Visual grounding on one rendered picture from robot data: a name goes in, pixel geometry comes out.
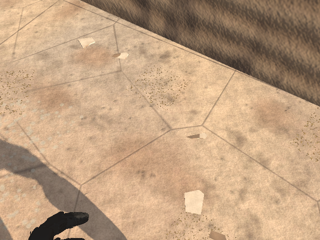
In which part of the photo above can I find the left robot hand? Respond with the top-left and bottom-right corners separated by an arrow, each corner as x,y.
28,211 -> 89,240

